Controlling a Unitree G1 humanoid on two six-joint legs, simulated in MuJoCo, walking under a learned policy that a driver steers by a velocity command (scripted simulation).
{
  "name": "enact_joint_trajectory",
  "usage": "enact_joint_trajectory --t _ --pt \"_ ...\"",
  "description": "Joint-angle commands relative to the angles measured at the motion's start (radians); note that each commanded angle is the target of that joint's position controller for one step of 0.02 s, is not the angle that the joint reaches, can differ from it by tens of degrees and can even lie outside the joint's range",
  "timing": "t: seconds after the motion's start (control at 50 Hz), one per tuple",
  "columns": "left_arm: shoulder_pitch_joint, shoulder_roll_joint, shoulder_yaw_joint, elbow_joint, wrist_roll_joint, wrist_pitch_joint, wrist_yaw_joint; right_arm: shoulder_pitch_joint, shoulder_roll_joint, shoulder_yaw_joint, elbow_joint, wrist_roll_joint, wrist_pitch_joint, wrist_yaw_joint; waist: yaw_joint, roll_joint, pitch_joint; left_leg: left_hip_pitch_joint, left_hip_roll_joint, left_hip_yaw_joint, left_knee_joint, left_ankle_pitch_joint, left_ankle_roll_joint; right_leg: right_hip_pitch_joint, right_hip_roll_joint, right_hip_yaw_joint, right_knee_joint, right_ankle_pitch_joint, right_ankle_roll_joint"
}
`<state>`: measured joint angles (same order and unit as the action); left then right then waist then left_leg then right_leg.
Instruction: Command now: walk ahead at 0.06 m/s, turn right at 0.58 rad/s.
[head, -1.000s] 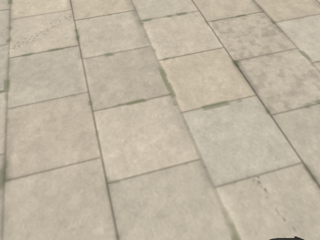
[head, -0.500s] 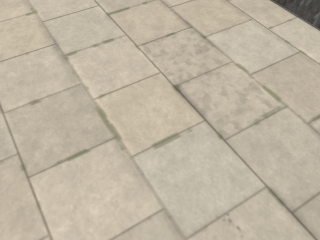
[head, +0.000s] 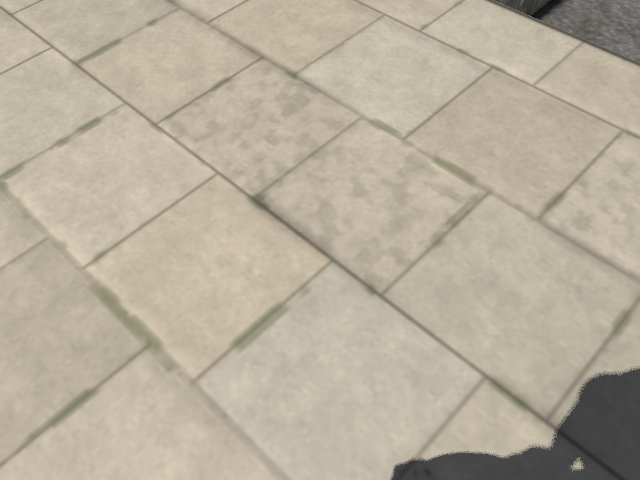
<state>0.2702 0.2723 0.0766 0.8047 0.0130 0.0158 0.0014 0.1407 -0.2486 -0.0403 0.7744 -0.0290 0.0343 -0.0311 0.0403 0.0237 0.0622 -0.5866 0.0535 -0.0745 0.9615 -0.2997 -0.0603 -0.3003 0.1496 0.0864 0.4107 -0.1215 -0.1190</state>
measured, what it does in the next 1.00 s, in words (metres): walks ahead: left foot, then right foot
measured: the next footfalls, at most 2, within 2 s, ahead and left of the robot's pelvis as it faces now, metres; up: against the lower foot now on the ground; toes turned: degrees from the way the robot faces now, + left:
left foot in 0.22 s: +0.09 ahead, +0.14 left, +0.00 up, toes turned -14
right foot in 0.70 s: +0.18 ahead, -0.13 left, +0.00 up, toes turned -17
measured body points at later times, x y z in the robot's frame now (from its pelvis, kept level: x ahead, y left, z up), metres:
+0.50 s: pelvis +0.06 +0.05 +0.01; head +0.08 +0.07 +0.46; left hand +0.24 +0.29 -0.12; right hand +0.04 -0.23 -0.09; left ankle +0.05 +0.15 -0.74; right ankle +0.03 -0.11 -0.67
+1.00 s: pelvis +0.23 -0.06 +0.01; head +0.25 -0.07 +0.45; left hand +0.29 +0.20 -0.12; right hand +0.28 -0.33 -0.13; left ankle +0.34 +0.07 -0.66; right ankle +0.14 -0.11 -0.74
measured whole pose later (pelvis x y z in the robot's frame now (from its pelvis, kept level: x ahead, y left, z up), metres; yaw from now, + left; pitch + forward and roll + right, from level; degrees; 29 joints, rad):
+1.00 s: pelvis +0.23 -0.06 +0.01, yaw -8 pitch +1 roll -1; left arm 0.37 0.22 0.03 0.90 0.02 -0.09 0.01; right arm 0.25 -0.27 -0.07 0.86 -0.03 -0.01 0.05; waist 0.01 0.05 0.02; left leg -0.66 0.06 -0.01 1.03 -0.13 0.04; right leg 0.02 0.04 -0.17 0.22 -0.26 -0.06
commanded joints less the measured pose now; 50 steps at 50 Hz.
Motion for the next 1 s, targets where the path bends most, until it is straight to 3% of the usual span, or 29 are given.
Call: enact_joint_trajectory --t 0.02,0.14,0.18,0.2,0.22,0.24,0.26,0.28,0.3,0.32,0.34,0.38,0.5,0.6,0.64,0.66,0.68,0.7,0.72,0.74,0.76,0.78,0.8,0.82,0.84,0.9,1.0 --pt "0.037 0.156 0.041 -0.062 0.005 0.002 0.006 -0.006 -0.090 -0.021 -0.069 0.006 -0.004 -0.007 0.003 -0.122 -0.111 -0.002 -0.025 -0.002 -0.056 -0.015 0.002 0.127 -0.279 0.327 -0.112 0.050 -0.117" --pt "0.019 0.168 0.047 -0.080 0.013 0.015 0.000 0.006 -0.097 -0.012 -0.092 0.031 -0.027 -0.016 -0.003 -0.147 -0.117 0.150 -0.097 -0.007 -0.248 -0.113 0.043 0.144 -0.274 0.429 -0.037 0.252 -0.109" --pt "-0.019 0.167 0.047 -0.088 0.005 0.020 -0.002 0.069 -0.097 -0.009 -0.084 0.037 -0.036 -0.020 -0.041 -0.148 -0.118 0.275 -0.114 -0.001 -0.418 -0.070 0.060 0.114 -0.246 0.449 -0.009 0.271 -0.070" --pt "-0.049 0.160 0.044 -0.096 -0.006 0.022 0.000 0.116 -0.101 -0.010 -0.074 0.032 -0.044 -0.025 -0.074 -0.132 -0.113 0.382 -0.100 -0.001 -0.578 0.027 0.068 0.060 -0.209 0.434 0.023 0.198 -0.027" --pt "-0.040 0.116 0.032 -0.107 -0.015 0.020 0.002 0.122 -0.156 -0.022 -0.075 0.016 -0.050 -0.034 -0.061 -0.033 -0.115 0.482 0.030 -0.113 -0.704 0.046 0.096 -0.034 -0.136 0.364 0.118 -0.021 0.034" --pt "0.036 0.045 0.016 -0.120 -0.023 0.015 0.004 0.078 -0.244 -0.035 -0.108 0.004 -0.044 -0.036 -0.011 0.199 -0.144 0.601 0.297 -0.388 -0.758 0.062 0.188 -0.214 0.026 0.136 0.336 -0.413 0.089" --pt "0.013 0.151 0.038 -0.113 0.020 0.016 0.008 0.078 -0.255 -0.044 -0.105 -0.009 -0.035 -0.026 -0.035 0.170 -0.104 0.493 0.354 -0.444 -0.751 0.051 0.280 -0.288 0.008 0.042 0.502 -0.462 0.093" --pt "-0.012 0.176 0.046 -0.111 0.033 0.015 0.001 0.074 -0.190 -0.030 -0.109 -0.006 -0.035 -0.017 -0.028 0.106 -0.075 0.458 0.315 -0.398 -0.761 -0.067 0.281 -0.286 -0.053 0.057 0.576 -0.388 0.093" --pt "-0.017 0.169 0.046 -0.099 0.034 0.017 -0.011 0.040 -0.145 -0.018 -0.110 0.001 -0.037 -0.009 -0.019 0.084 -0.028 0.431 0.239 -0.305 -0.781 -0.159 0.244 -0.297 -0.070 0.051 0.613 -0.312 0.099" --pt "-0.003 0.153 0.042 -0.087 0.032 0.021 -0.026 0.031 -0.136 -0.015 -0.113 0.001 -0.040 -0.005 -0.015 0.116 -0.019 0.446 0.181 -0.246 -0.795 -0.172 0.215 -0.308 -0.068 0.042 0.646 -0.262 0.110" --pt "0.010 0.140 0.038 -0.078 0.031 0.022 -0.040 0.049 -0.135 -0.014 -0.107 0.002 -0.046 -0.005 -0.022 0.142 -0.016 0.470 0.157 -0.208 -0.804 -0.148 0.211 -0.329 -0.069 0.033 0.677 -0.233 0.118" --pt "-0.016 0.117 0.027 -0.078 0.026 0.014 -0.054 0.116 -0.139 -0.019 -0.080 0.001 -0.066 0.006 -0.047 0.107 -0.014 0.517 0.148 -0.174 -0.808 -0.086 0.218 -0.358 -0.069 0.039 0.678 -0.188 0.126" --pt "-0.128 0.092 0.010 -0.086 0.027 -0.005 -0.056 0.233 -0.153 -0.037 -0.003 0.008 -0.108 0.025 -0.093 0.103 0.008 0.620 0.171 -0.128 -0.834 -0.013 0.241 -0.401 -0.103 0.028 0.483 -0.124 0.144" --pt "-0.252 0.046 -0.023 -0.118 0.025 -0.026 -0.062 0.286 -0.154 -0.042 0.051 0.007 -0.112 0.038 -0.120 0.127 0.025 0.528 0.170 -0.055 -0.811 0.078 0.251 -0.233 -0.156 -0.122 0.239 -0.150 0.123" --pt "-0.253 0.050 -0.026 -0.125 0.021 -0.036 -0.055 0.313 -0.164 -0.046 0.075 0.008 -0.106 0.045 -0.108 0.137 0.026 0.481 0.181 -0.072 -0.762 0.202 0.260 -0.126 -0.137 -0.157 0.166 -0.189 0.097" --pt "-0.207 0.051 -0.025 -0.114 0.019 -0.044 -0.048 0.305 -0.173 -0.048 0.080 0.013 -0.102 0.046 -0.076 0.125 0.017 0.452 0.188 -0.082 -0.725 0.256 0.256 -0.046 -0.127 -0.160 0.113 -0.162 0.081" --pt "-0.113 0.051 -0.023 -0.082 0.020 -0.056 -0.039 0.280 -0.176 -0.048 0.081 0.021 -0.098 0.044 -0.017 0.089 -0.004 0.395 0.170 -0.067 -0.654 0.298 0.238 0.099 -0.113 -0.160 0.019 -0.089 0.067" --pt "0.023 0.092 -0.007 -0.031 0.031 -0.071 -0.023 0.271 -0.152 -0.040 0.077 0.026 -0.100 0.044 0.039 0.014 -0.081 0.307 0.115 -0.022 -0.503 0.337 0.210 0.318 -0.132 -0.113 -0.012 -0.074 0.051" --pt "0.192 0.176 0.013 -0.011 0.054 -0.083 -0.005 0.231 -0.088 -0.018 0.032 0.031 -0.105 0.048 0.119 -0.150 -0.220 0.169 0.033 0.057 -0.209 0.125 0.171 0.528 -0.389 0.166 -0.101 -0.317 0.011" --pt "0.232 0.294 0.040 0.004 0.038 -0.077 0.006 0.254 -0.035 -0.008 0.000 0.038 -0.104 0.042 0.101 -0.345 -0.219 -0.087 -0.110 0.113 0.026 -0.242 0.152 0.572 -0.592 0.520 -0.240 -0.472 -0.070" --pt "0.161 0.208 0.020 -0.008 0.029 -0.074 0.007 0.244 -0.130 -0.034 0.033 0.019 -0.089 0.033 0.072 -0.154 -0.123 -0.104 -0.048 -0.001 0.140 -0.202 0.171 0.448 -0.566 0.466 -0.228 -0.507 -0.070" --pt "0.064 0.137 -0.002 -0.025 0.022 -0.077 0.003 0.243 -0.117 -0.037 0.045 0.023 -0.088 0.045 0.019 -0.119 -0.047 -0.089 -0.014 -0.019 0.140 -0.106 0.174 0.356 -0.508 0.340 -0.239 -0.423 -0.046" --pt "0.016 0.086 -0.016 -0.030 0.018 -0.083 0.001 0.251 -0.093 -0.033 0.062 0.026 -0.084 0.052 -0.009 -0.115 -0.014 -0.058 0.007 -0.012 0.114 -0.044 0.163 0.297 -0.455 0.223 -0.261 -0.289 -0.017" --pt "0.000 0.059 -0.025 -0.028 0.015 -0.091 0.005 0.248 -0.087 -0.036 0.072 0.015 -0.075 0.058 -0.023 -0.131 0.002 -0.048 0.018 0.004 0.105 -0.008 0.150 0.275 -0.417 0.136 -0.274 -0.194 0.003" --pt "-0.003 0.045 -0.030 -0.023 0.015 -0.098 0.008 0.258 -0.080 -0.036 0.084 0.004 -0.066 0.065 -0.033 -0.139 0.000 -0.037 0.019 0.017 0.118 0.027 0.137 0.266 -0.386 0.067 -0.275 -0.089 0.014" --pt "0.052 0.057 -0.025 0.011 0.005 -0.118 0.008 0.203 -0.056 -0.036 0.064 0.001 -0.054 0.078 -0.041 -0.118 0.000 -0.098 0.019 0.035 0.154 0.102 0.116 0.279 -0.382 -0.044 -0.266 0.159 0.008" --pt "0.096 0.037 -0.032 0.053 0.007 -0.123 0.011 0.024 -0.029 -0.023 -0.004 -0.002 -0.051 0.095 -0.032 -0.105 0.047 -0.169 0.017 0.080 0.000 0.241 0.096 0.270 -0.365 -0.180 -0.274 0.315 -0.005"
